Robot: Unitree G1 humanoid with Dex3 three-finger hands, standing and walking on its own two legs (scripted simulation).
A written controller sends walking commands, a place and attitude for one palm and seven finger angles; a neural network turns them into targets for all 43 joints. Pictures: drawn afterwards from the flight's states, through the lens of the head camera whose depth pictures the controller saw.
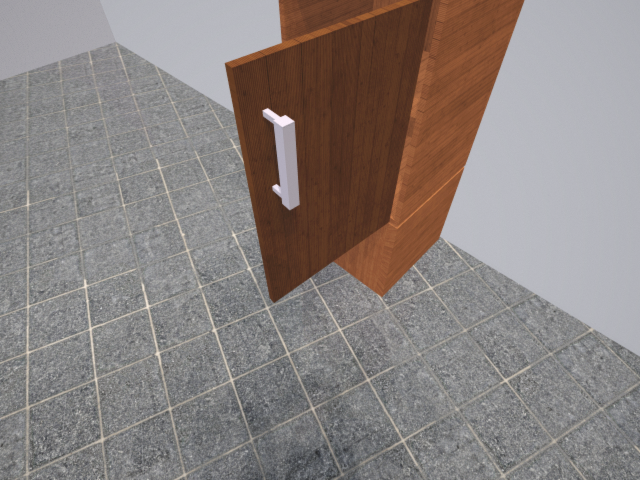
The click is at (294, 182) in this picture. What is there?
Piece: cupboard door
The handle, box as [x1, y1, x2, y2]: [262, 108, 299, 209]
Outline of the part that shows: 267,108 262,110 263,116 274,124 280,185 278,186 276,184 272,186 272,188 282,198 282,203 290,209 299,204 294,121 285,115 280,117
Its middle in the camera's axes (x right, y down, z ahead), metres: -0.07 -0.13 +0.63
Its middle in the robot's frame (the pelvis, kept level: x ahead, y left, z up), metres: +0.57 +0.10 +0.07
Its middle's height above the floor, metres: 0.86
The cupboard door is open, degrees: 84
